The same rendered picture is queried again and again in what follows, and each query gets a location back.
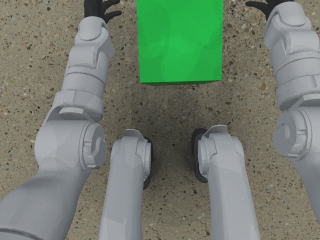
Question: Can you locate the robot right upper arm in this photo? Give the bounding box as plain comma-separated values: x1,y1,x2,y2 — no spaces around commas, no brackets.
272,106,320,225

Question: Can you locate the robot right hand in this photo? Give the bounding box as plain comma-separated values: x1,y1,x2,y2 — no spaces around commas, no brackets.
245,0,294,21

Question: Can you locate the robot left upper arm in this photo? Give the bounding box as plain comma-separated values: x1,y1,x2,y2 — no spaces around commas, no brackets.
0,119,108,240

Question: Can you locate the robot left thigh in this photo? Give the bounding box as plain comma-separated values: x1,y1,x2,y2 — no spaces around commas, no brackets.
98,136,151,240

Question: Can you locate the robot left hand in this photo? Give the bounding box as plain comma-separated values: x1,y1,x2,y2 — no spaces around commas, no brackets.
83,0,122,24

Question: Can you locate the carton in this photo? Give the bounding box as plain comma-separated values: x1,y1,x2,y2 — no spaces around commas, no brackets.
136,0,223,86

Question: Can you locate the right robot forearm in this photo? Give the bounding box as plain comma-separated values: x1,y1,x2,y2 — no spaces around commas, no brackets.
263,1,320,112

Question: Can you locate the left robot forearm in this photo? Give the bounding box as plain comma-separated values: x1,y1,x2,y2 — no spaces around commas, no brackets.
34,16,115,161

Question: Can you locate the left robot foot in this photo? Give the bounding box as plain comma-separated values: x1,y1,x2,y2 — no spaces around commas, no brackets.
143,136,153,190

